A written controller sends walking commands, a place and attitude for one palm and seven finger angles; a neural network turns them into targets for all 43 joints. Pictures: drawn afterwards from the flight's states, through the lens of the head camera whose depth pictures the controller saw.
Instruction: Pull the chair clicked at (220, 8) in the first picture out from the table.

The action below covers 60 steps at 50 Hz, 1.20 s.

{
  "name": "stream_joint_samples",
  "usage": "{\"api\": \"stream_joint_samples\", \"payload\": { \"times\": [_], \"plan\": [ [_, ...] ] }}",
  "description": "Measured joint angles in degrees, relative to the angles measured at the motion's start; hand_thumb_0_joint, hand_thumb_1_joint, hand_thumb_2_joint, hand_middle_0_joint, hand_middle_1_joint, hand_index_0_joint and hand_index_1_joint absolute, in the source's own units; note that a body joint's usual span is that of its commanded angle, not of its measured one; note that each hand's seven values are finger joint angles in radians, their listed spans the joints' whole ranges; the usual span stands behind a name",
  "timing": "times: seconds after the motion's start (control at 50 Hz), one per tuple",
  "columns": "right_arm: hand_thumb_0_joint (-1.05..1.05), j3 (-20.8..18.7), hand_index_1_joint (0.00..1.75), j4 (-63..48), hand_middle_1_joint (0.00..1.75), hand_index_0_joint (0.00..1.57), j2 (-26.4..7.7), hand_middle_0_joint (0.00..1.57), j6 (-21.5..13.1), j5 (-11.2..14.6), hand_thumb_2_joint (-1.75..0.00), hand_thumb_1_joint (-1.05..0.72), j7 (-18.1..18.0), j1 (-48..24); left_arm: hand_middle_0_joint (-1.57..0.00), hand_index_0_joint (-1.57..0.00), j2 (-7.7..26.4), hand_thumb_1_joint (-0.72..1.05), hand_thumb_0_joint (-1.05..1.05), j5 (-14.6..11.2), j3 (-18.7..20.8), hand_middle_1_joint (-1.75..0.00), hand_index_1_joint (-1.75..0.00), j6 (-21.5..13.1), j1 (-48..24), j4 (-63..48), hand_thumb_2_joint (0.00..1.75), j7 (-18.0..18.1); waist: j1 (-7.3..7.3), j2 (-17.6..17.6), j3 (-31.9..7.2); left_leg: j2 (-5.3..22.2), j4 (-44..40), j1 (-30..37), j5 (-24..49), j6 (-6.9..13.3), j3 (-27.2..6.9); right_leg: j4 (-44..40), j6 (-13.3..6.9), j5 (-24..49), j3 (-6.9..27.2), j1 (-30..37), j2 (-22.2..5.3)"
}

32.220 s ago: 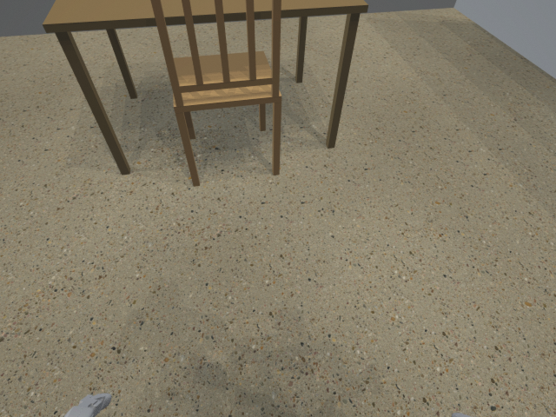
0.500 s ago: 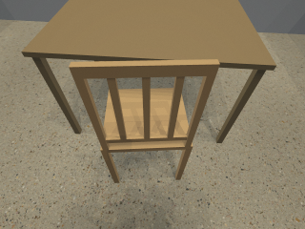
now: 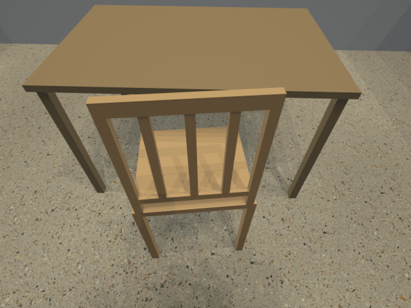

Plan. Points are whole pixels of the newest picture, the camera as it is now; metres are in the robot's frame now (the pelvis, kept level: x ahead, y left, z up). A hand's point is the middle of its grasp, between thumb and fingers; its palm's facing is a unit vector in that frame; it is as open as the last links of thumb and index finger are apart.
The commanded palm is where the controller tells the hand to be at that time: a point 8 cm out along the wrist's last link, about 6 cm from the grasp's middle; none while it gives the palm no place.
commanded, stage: let the arm hang, fingers relaxed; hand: left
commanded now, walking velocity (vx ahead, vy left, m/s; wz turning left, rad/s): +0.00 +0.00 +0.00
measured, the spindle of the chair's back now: (192, 159) +0.50 +0.06 -0.06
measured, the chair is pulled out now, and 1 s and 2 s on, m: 0.18 0.18 0.18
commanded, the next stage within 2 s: look to check the result in 0.06 s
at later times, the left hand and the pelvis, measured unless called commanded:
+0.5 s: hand out of the picture +0.00 +0.15 -0.18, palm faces +0.02 -0.98 -0.18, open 7.4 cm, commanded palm none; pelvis +0.01 +0.00 +0.00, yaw +0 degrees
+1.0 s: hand out of the picture +0.00 +0.15 -0.18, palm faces +0.03 -0.98 -0.18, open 7.4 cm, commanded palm none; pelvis +0.02 +0.00 +0.00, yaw +0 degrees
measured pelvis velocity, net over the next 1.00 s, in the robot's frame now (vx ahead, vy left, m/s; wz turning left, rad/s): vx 0.02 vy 0.00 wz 0.00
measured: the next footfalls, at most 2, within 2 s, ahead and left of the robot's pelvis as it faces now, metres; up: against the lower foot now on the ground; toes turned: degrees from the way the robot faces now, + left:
none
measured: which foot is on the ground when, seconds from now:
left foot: down 0.00-1.00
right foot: down 0.00-1.00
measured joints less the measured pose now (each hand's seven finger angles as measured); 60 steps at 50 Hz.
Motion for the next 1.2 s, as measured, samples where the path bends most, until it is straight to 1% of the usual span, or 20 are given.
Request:
{"api": "stream_joint_samples", "payload": {
  "times": [0.3, 0.66, 1.06, 1.14, 1.2],
  "plan": [
    [0.00, 0.0, 0.30, 0.8, 0.30, 0.20, 0.7, 0.20, -0.3, 0.2, -0.90, -0.91, -0.5, 0.7, -0.20, -0.20, -0.7, 0.91, 0.00, -0.1, 0.2, -0.30, -0.30, 0.1, 0.7, 0.5, 0.89, 0.3, -0.02, 0.1, 1.1, 0.0, 0.1, 0.6, -0.9, -0.1, 0.0, 0.1, -0.1, -0.9, 0.0, 0.6, 0.0],
    [0.00, -0.1, 0.30, 0.6, 0.30, 0.20, 0.9, 0.20, -0.4, 0.2, -0.90, -0.91, -0.6, -0.3, -0.20, -0.20, -0.9, 0.91, 0.00, -0.1, 0.3, -0.30, -0.30, -0.1, 0.7, 0.5, 0.89, 0.4, 0.17, 0.0, 0.5, 0.2, 0.4, 1.4, -1.7, -0.3, -0.2, 0.0, -0.3, -1.5, -0.1, 1.7, 0.2],
    [0.00, -0.1, 0.30, 1.1, 0.30, 0.20, 0.8, 0.20, -0.2, 0.1, -0.90, -0.91, -0.6, 0.4, -0.20, -0.20, -0.9, 0.91, 0.00, -0.2, 0.4, -0.30, -0.30, -0.1, 0.8, 0.5, 0.90, 0.4, 0.02, -0.1, 1.2, 0.2, 0.6, 1.4, -1.9, -0.4, -0.5, -0.2, -0.4, -1.7, -0.4, 1.9, 0.3],
    [0.00, -0.4, 0.30, 1.1, 0.30, 0.20, 0.9, 0.20, 0.0, -0.1, -0.90, -0.91, -0.4, 0.7, -0.20, -0.20, -0.8, 0.91, 0.00, 0.0, 0.7, -0.30, -0.30, 0.3, 1.3, 0.5, 0.90, 0.0, -0.04, -0.4, 0.8, 0.3, 1.6, 1.3, -2.9, -0.4, -0.1, 1.7, -0.6, -2.9, 0.0, 1.2, 0.3],
    [0.00, -0.8, 0.30, 1.0, 0.30, 0.20, 0.9, 0.20, -0.1, -0.4, -0.90, -0.91, -0.3, 1.3, -0.20, -0.20, -0.6, 0.91, 0.00, 0.2, 0.9, -0.30, -0.30, 0.6, 1.8, 0.4, 0.90, -0.4, -0.17, -0.9, 0.4, 0.1, 2.3, 1.2, -3.9, -0.4, 0.5, 4.4, -1.5, -4.7, 0.6, 0.0, 0.1]
  ]
}}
